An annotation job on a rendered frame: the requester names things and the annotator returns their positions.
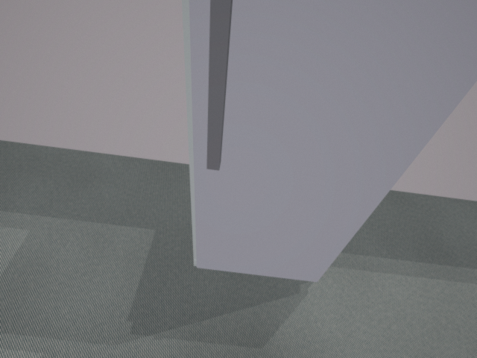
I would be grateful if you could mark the handle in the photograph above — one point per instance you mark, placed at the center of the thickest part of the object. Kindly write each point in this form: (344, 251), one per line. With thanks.
(219, 43)

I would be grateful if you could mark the fridge door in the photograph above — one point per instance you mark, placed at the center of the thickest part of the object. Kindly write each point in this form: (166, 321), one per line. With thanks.
(328, 102)

